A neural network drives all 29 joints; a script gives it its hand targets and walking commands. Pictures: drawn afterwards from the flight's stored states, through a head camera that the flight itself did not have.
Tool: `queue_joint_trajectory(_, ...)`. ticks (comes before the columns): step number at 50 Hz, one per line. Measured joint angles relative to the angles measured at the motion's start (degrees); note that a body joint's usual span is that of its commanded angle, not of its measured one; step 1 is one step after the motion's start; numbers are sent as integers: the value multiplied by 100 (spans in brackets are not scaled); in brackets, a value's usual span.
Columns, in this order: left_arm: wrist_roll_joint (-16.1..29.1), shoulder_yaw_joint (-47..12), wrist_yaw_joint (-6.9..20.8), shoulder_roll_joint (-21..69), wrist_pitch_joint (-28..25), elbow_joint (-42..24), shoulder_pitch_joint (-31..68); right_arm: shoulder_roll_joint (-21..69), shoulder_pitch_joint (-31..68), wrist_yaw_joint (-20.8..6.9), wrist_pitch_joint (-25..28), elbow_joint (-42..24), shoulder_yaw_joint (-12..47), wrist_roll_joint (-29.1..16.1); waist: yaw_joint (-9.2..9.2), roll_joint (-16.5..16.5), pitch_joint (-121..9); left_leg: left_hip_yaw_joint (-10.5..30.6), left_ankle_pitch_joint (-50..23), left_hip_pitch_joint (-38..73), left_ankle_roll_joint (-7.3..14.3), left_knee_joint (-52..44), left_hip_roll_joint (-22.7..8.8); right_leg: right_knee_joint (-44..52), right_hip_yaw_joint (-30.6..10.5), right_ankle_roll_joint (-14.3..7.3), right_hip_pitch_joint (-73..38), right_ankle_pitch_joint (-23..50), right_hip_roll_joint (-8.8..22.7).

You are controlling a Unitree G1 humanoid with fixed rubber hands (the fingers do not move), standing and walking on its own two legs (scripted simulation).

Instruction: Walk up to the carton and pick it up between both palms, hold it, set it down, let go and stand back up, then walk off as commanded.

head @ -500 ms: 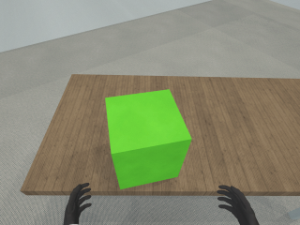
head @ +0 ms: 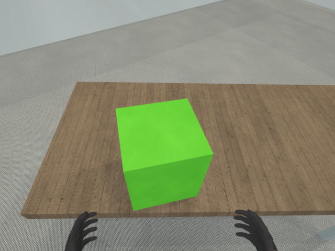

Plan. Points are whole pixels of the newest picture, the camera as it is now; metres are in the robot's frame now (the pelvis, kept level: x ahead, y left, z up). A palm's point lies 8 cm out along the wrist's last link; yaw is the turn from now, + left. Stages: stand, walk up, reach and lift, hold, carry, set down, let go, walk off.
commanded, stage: set down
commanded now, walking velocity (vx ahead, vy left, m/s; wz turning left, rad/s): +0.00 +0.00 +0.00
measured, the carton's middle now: (159, 155) +0.40 +0.02 -0.05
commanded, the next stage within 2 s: let go in 0.86 s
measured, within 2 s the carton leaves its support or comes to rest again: neither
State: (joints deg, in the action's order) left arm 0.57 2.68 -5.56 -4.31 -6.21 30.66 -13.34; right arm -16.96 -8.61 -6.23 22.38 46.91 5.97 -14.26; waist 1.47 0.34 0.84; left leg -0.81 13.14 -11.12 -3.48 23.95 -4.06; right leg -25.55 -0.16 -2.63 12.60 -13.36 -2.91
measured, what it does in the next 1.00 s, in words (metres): stands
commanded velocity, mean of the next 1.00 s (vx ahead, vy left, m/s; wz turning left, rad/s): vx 0.00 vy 0.00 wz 0.00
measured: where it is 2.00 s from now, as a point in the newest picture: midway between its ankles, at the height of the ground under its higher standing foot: outside the picture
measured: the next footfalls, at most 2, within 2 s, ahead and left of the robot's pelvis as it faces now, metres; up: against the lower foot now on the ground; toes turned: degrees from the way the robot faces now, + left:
none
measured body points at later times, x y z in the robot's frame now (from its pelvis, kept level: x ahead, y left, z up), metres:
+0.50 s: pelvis +0.00 +0.01 +0.00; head +0.02 +0.01 +0.45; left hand +0.16 +0.23 -0.09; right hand +0.17 -0.21 -0.09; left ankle -0.01 +0.16 -0.74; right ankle +0.00 -0.09 -0.74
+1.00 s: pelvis +0.00 +0.01 +0.00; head +0.02 +0.01 +0.45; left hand +0.16 +0.23 -0.09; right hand +0.17 -0.21 -0.09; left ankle -0.01 +0.16 -0.74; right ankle +0.00 -0.09 -0.74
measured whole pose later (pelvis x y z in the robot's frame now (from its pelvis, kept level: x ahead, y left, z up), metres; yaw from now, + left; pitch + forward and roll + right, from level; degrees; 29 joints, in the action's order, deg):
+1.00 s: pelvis +0.00 +0.01 +0.00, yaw +0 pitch -2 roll +0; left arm 0.6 2.7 -0.2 -9.3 6.8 29.8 -11.6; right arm -11.8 -9.5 -0.5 14.1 43.3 4.3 -5.9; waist 0.2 0.5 3.8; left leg -0.8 13.7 -8.3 -3.0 23.9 -4.0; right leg -23.8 -0.2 -2.6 8.9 -13.0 -2.8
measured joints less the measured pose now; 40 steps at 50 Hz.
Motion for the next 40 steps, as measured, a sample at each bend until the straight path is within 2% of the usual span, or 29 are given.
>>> queue_joint_trajectory(40, 0, 0, 513, -456, 1235, -1, 158, 477, -33, 558, -764, -214, -93, 796, -124, 17, 270, 0, 57, 267, 48, 0, 8, 170, 0, 0, -350, 32, 8)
